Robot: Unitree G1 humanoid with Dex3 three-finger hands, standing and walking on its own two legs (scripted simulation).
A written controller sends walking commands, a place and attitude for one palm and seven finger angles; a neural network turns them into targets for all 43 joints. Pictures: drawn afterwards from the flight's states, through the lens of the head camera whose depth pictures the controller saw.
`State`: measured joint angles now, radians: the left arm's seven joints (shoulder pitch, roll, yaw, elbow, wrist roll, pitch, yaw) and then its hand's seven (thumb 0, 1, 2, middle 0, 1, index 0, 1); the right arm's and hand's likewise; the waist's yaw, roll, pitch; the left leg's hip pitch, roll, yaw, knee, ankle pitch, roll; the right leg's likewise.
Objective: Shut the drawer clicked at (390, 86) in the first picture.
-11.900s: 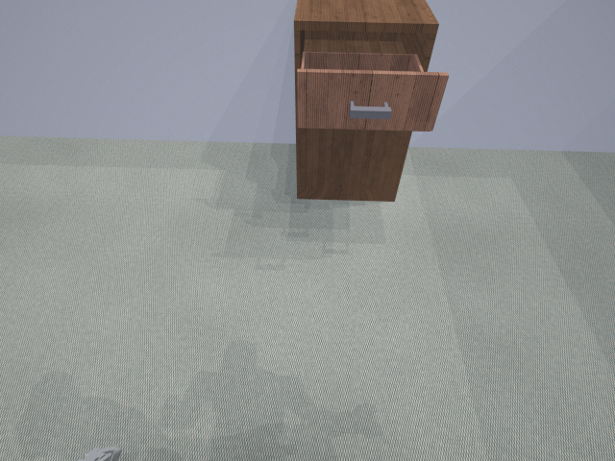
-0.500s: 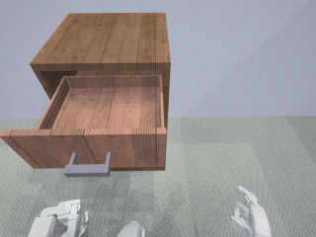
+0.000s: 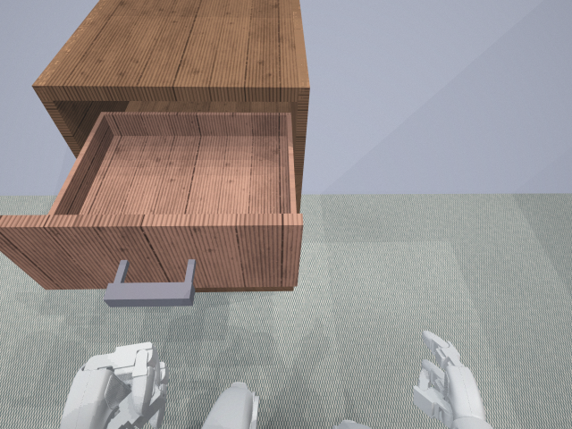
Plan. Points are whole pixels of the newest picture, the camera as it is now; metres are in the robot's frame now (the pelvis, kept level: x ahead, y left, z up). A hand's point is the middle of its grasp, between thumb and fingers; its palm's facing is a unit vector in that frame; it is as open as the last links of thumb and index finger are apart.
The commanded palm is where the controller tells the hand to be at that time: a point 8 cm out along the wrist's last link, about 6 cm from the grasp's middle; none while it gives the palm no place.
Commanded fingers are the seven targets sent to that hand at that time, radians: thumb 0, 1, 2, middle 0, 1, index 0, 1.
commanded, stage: bring the fist close to the handle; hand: left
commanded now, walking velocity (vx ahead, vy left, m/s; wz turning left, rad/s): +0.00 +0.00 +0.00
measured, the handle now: (154, 280) +0.32 +0.22 +0.01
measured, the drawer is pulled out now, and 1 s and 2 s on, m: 0.28 0.28 0.22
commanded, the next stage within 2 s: push the drawer shut in 0.94 s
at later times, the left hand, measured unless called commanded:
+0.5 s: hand (175, 362) +0.20 +0.16 +0.02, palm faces +0.06 -1.00 -0.01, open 3.3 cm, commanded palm +0.17 +0.21 +0.01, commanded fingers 0.00 0.90 0.90 -1.40 -1.60 -1.40 -1.60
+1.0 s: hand (174, 367) +0.20 +0.16 +0.01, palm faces +0.07 -1.00 -0.01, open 3.3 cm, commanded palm +0.16 +0.21 +0.01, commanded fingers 0.00 0.90 0.90 -1.40 -1.60 -1.40 -1.60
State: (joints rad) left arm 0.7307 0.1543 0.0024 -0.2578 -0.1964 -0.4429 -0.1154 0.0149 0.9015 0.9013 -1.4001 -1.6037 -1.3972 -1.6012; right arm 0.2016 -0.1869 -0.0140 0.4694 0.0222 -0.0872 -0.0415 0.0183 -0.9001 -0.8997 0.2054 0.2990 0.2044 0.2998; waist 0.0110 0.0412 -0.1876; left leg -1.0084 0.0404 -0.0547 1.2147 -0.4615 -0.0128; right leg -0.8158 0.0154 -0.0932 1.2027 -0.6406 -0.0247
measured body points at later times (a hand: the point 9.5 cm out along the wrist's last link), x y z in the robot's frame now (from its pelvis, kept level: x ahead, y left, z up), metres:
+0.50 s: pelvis +0.00 +0.01 -0.03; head +0.08 +0.03 +0.42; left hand +0.19 +0.21 +0.02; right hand +0.20 -0.22 -0.10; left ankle +0.07 +0.12 -0.64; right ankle -0.02 -0.11 -0.64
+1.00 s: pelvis +0.00 +0.01 -0.03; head +0.08 +0.02 +0.41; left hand +0.19 +0.21 +0.02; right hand +0.20 -0.22 -0.11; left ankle +0.07 +0.12 -0.64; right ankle -0.02 -0.11 -0.64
